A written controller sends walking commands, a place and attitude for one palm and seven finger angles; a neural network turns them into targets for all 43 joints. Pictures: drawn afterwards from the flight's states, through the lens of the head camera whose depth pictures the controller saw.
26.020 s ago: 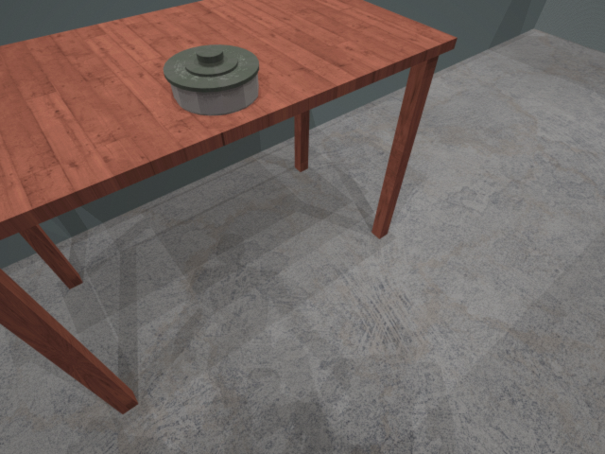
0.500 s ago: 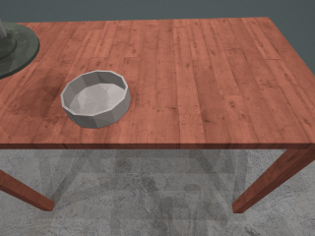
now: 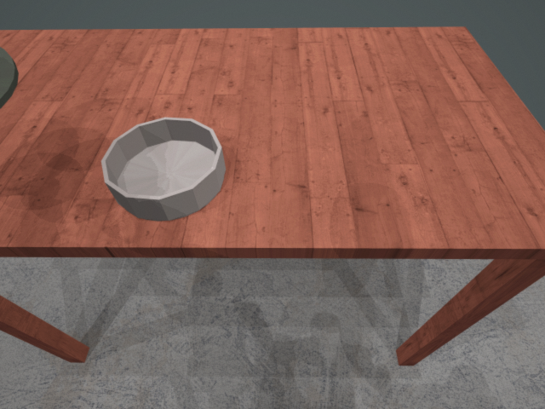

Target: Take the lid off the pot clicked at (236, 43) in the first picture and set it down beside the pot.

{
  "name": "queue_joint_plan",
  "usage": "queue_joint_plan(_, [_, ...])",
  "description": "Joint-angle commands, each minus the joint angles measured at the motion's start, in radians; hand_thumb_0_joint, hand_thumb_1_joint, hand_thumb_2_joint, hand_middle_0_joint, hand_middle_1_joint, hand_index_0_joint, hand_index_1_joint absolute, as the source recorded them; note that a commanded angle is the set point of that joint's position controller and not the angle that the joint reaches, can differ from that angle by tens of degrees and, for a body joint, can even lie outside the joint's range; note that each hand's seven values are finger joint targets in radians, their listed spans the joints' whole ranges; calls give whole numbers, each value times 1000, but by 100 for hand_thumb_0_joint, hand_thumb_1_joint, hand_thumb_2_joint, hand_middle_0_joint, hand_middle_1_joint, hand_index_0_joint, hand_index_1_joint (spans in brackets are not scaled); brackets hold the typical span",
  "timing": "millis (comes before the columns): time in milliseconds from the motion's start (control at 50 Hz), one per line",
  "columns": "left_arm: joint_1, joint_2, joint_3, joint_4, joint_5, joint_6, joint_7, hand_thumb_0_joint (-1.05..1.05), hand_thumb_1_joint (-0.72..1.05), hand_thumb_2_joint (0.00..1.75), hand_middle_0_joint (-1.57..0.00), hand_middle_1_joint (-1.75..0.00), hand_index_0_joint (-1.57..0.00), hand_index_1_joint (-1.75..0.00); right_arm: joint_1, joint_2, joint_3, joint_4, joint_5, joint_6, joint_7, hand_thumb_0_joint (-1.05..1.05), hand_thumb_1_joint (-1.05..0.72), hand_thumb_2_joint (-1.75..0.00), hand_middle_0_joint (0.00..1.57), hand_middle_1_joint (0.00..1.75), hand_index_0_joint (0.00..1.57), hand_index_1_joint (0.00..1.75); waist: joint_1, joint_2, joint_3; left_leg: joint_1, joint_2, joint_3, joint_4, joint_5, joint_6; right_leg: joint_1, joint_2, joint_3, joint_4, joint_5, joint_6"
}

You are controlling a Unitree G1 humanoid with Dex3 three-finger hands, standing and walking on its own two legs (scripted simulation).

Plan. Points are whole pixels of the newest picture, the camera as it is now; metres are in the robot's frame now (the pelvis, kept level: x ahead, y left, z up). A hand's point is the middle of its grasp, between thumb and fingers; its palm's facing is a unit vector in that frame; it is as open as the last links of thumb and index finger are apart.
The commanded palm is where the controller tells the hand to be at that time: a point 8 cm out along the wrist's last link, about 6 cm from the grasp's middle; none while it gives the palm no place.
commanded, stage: lower the lid onto the table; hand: left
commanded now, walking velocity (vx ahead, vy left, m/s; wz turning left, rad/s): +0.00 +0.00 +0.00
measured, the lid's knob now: out of the picture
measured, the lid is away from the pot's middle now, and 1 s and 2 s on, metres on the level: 0.24 0.23 0.22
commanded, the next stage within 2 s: none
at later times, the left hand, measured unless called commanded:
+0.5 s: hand out of the picture +0.43 +0.37 +0.27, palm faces -0.22 -0.16 -0.96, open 8.0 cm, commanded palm +0.44 +0.38 +0.35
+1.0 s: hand out of the picture +0.43 +0.38 +0.24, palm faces -0.27 -0.18 -0.95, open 8.0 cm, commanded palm +0.44 +0.39 +0.31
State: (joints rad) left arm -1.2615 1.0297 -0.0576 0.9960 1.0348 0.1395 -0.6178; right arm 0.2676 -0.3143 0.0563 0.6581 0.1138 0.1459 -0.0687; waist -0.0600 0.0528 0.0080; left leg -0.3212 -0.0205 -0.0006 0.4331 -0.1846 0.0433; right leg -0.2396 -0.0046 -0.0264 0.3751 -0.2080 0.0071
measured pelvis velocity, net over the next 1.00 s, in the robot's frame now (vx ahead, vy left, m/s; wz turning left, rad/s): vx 0.01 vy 0.00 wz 0.00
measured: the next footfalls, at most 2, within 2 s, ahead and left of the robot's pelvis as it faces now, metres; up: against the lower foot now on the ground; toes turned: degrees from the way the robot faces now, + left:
none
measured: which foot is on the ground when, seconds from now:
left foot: down 0.00-1.00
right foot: down 0.00-1.00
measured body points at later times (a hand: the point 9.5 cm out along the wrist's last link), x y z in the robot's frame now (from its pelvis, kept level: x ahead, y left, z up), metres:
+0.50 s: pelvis +0.00 +0.00 +0.00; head +0.05 -0.01 +0.45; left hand +0.44 +0.37 +0.33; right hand +0.06 -0.27 -0.13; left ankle +0.02 +0.09 -0.74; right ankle -0.01 -0.13 -0.74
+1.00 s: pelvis +0.01 +0.00 +0.00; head +0.05 -0.01 +0.44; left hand +0.44 +0.38 +0.29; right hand +0.08 -0.27 -0.13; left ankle +0.02 +0.09 -0.74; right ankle -0.01 -0.13 -0.74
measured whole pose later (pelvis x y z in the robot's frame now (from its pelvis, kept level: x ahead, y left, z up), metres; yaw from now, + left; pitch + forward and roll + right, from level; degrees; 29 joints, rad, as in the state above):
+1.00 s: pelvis +0.01 +0.00 +0.00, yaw +0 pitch +6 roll -1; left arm -1.23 0.97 -0.06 1.13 1.03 0.14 -0.57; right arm 0.28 -0.31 0.06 0.67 0.11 0.11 -0.06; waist -0.09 0.04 0.00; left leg -0.36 -0.02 0.00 0.47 -0.21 0.04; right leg -0.27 0.00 -0.03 0.40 -0.23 0.01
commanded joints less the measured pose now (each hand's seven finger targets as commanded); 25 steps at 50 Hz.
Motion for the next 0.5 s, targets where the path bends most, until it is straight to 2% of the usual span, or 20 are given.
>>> queue_joint_plan(0, [-532,281,55,-211,18,-13,69,0,49,117,-82,-94,-87,-96,5,-154,-49,-84,-8,-41,-8,0,-90,-90,20,30,20,30,-22,129,-371,267,5,-14,-22,294,43,27,45,-21,-32,160,-53])
queue_joint_plan(20, [-548,299,64,-225,19,-15,70,0,49,117,-82,-94,-87,-96,9,-153,-48,-83,-8,-43,-8,0,-90,-90,20,30,20,30,-17,116,-387,261,2,-13,-28,279,42,43,44,-17,-31,161,-51])
queue_joint_plan(60, [-524,260,32,-186,9,-18,68,0,49,117,-82,-94,-87,-96,10,-161,-46,-81,-5,-49,-10,0,-90,-90,20,30,20,30,-24,130,-361,256,4,-13,-26,300,42,27,44,-21,-39,175,-55])
queue_joint_plan(80, [-582,303,56,-245,22,-21,74,0,49,117,-82,-94,-87,-96,17,-156,-48,-77,-8,-49,-8,0,-90,-90,20,30,20,30,-20,125,-410,272,5,-14,-27,306,39,50,44,-14,-30,179,-50])
queue_joint_plan(100, [-585,285,46,-156,26,6,74,0,49,117,-82,-94,-87,-96,13,-157,-48,-72,-9,-54,-7,0,-90,-90,20,30,20,30,-26,152,-384,263,-4,-14,-20,298,42,41,46,-14,-25,185,-53])
queue_joint_plan(120, [-592,278,37,-167,23,15,72,0,49,117,-82,-94,-87,-96,21,-154,-47,-71,-7,-57,-3,0,-90,-90,20,30,20,30,-25,132,-384,256,-5,-17,-27,297,40,49,46,-17,-27,194,-51])
queue_joint_plan(160, [-563,256,25,-167,12,24,70,0,49,117,-82,-94,-87,-96,21,-165,-50,-79,-5,-66,2,0,-90,-90,20,30,20,30,-24,157,-391,272,-2,-26,-21,345,35,30,47,-20,-29,197,-55])
queue_joint_plan(180, [-594,286,47,-184,27,28,77,0,49,117,-82,-94,-87,-96,33,-159,-51,-73,-10,-66,4,0,-90,-90,20,30,20,30,-22,131,-415,281,1,-27,-22,340,33,43,48,-18,-22,193,-50])
queue_joint_plan(200, [-578,235,6,-128,28,33,72,0,49,117,-82,-94,-87,-96,27,-156,-49,-71,-10,-68,2,0,-90,-90,20,30,20,30,-33,129,-377,270,-2,-20,-19,310,37,19,48,-23,-25,178,-50])
queue_joint_plan(240, [-588,214,-9,-136,24,39,73,0,49,117,-82,-94,-87,-96,29,-157,-50,-70,-8,-71,4,0,-90,-90,20,30,20,30,-34,126,-361,268,3,-27,-33,264,34,4,47,-24,-31,148,-50])
queue_joint_plan(260, [-543,229,8,-134,18,38,76,0,49,117,-82,-94,-87,-96,33,-167,-51,-78,-9,-75,6,0,-90,-90,20,30,20,30,-24,138,-376,266,1,-25,-23,313,33,14,46,-21,-29,175,-55])
queue_joint_plan(280, [-574,285,47,-155,38,36,85,0,49,117,-82,-94,-87,-96,44,-162,-51,-74,-15,-73,7,0,-90,-90,20,30,20,30,-22,102,-413,264,0,-24,-25,304,33,44,47,-17,-19,179,-49])
queue_joint_plan(300, [-565,266,29,-106,41,34,84,0,49,117,-82,-94,-87,-96,35,-160,-47,-73,-13,-72,4,0,-90,-90,20,30,20,30,-30,109,-382,244,-3,-14,-21,280,36,35,46,-19,-17,174,-50])
queue_joint_plan(320, [-568,271,33,-116,39,32,86,0,49,117,-82,-94,-87,-96,42,-159,-48,-71,-13,-72,3,0,-90,-90,20,30,20,30,-27,89,-396,241,-2,-15,-26,268,36,48,45,-17,-16,178,-48])
queue_joint_plan(360, [-555,237,7,-112,22,29,84,0,49,117,-82,-94,-87,-96,39,-166,-49,-77,-10,-76,5,0,-90,-90,20,30,20,30,-31,110,-383,243,0,-20,-21,309,34,31,45,-20,-21,193,-52])
queue_joint_plan(380, [-589,269,26,-128,38,30,90,0,49,117,-82,-94,-87,-96,51,-163,-52,-70,-14,-75,6,0,-90,-90,20,30,20,30,-30,99,-409,252,1,-20,-23,290,33,42,46,-15,-15,182,-45])
queue_joint_plan(440, [-593,281,41,-128,36,26,96,0,49,117,-82,-94,-87,-96,49,-162,-53,-72,-15,-77,2,0,-90,-90,20,30,20,30,-30,128,-412,264,-4,-19,-14,304,38,33,46,-14,-13,186,-48])
queue_joint_plan(460, [-563,268,31,-125,27,21,94,0,49,117,-82,-94,-87,-96,49,-169,-51,-79,-13,-81,3,0,-90,-90,20,30,20,30,-28,150,-418,264,-2,-20,-6,351,33,31,46,-14,-14,209,-51])
queue_joint_plan(480, [-607,324,74,-181,41,20,104,0,49,117,-82,-94,-87,-96,59,-166,-56,-74,-17,-79,6,0,-90,-90,20,30,20,30,-21,150,-466,286,-1,-22,-4,351,32,51,46,-6,-4,208,-46])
